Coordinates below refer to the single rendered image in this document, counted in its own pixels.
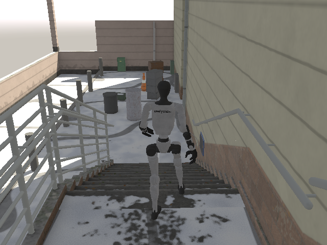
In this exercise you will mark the stairs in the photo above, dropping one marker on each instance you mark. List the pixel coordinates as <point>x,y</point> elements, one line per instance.
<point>136,176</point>

